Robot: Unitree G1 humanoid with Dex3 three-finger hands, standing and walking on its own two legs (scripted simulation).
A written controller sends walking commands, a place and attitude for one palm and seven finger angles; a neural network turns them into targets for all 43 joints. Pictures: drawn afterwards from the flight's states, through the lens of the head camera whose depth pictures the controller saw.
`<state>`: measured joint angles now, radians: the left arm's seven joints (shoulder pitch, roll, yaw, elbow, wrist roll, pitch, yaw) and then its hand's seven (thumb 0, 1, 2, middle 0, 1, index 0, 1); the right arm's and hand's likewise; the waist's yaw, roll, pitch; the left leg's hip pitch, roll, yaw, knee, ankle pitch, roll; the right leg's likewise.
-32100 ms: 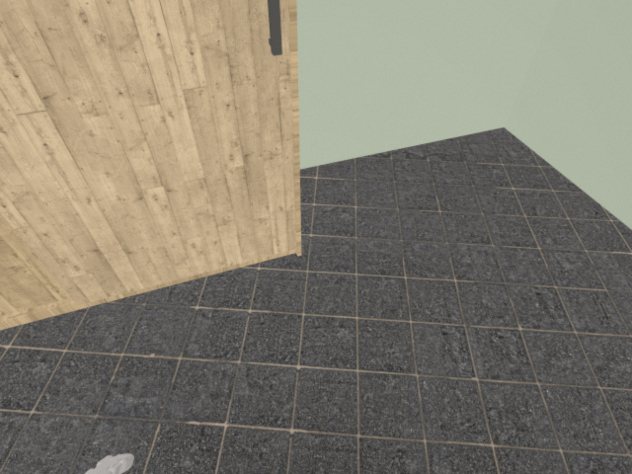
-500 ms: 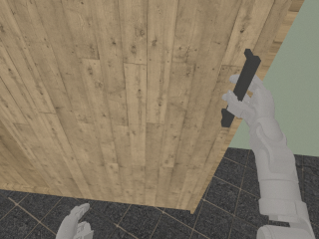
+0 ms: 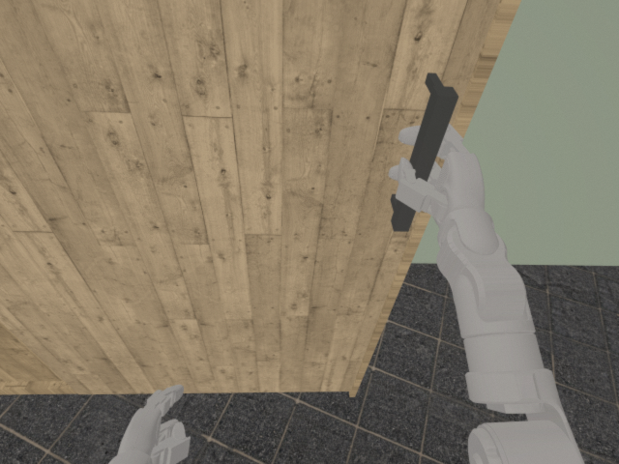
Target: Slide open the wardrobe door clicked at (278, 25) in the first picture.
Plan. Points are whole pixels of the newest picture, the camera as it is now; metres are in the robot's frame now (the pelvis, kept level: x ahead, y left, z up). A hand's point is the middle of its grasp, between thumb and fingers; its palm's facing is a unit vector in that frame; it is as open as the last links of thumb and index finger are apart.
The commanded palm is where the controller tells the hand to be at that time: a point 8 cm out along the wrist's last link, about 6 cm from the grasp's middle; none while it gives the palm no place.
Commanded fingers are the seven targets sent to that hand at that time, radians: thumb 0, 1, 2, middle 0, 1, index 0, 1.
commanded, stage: tug the door sideways, standing still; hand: right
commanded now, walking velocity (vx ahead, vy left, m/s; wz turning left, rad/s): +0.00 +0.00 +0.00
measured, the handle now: (415, 159) +0.45 -0.10 +0.19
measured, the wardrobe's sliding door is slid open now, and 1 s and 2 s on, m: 0.00 0.06 0.12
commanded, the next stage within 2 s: step sideways, sliding the door along in 0.50 s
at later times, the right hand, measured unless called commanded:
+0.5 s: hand (385, 186) +0.39 -0.06 +0.20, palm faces -0.02 +1.00 -0.05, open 5.9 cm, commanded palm +0.37 -0.05 +0.20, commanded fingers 0.00 -0.90 -0.90 0.45 1.40 0.45 1.40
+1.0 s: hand (356, 186) +0.40 -0.02 +0.19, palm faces -0.04 +0.99 -0.11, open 6.1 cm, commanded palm +0.38 -0.06 +0.20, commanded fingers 0.00 -0.90 -0.90 0.45 1.40 0.45 1.40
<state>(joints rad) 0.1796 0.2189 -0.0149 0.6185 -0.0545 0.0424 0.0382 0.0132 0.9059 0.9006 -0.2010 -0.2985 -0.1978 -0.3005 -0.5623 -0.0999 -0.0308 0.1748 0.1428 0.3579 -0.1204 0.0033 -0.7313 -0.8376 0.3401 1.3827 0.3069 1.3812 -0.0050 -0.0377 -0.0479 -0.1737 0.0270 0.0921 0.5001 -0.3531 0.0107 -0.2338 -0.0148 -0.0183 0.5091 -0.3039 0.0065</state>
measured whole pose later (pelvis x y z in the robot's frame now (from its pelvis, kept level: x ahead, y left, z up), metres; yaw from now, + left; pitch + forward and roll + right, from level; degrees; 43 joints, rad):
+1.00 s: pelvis -0.03 +0.05 -0.01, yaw +0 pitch -2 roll +0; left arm 0.17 0.18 0.01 0.69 -0.05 0.05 0.06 0.01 0.91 0.90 -0.20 -0.30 -0.20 -0.30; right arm -0.71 -0.15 0.02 0.40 0.10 -0.07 -0.09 -0.06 -0.66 -0.84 0.45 1.40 0.30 1.39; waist -0.02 -0.04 0.15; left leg -0.19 -0.05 0.11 0.58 -0.36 0.10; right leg -0.41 -0.05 -0.01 1.03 -0.46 0.00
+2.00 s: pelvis +0.00 +0.24 -0.01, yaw -2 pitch -5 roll +3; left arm 0.08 0.23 0.07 0.63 -0.07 0.01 0.02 0.01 0.91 0.90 -0.20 -0.30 -0.19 -0.30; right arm -0.60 -0.24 -0.09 0.09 0.08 -0.02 -0.18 -0.03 -0.75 -0.81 0.45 1.40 0.17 1.24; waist -0.09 0.00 0.30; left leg -0.38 0.02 0.03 0.99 -0.43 -0.01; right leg -0.25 -0.09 -0.14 0.64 -0.26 -0.05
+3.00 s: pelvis -0.01 +0.46 +0.01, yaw +4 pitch -4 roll +7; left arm 0.10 0.14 0.00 0.54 -0.05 0.01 -0.02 0.01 0.90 0.90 -0.20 -0.30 -0.20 -0.30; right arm -0.48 -0.13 0.05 0.06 0.07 -0.04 -0.14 0.01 -0.75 -0.83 0.40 1.40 0.18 1.28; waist -0.13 -0.06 0.19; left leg -0.42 0.06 0.06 0.98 -0.42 -0.03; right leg -0.22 -0.31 -0.08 0.49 -0.19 0.11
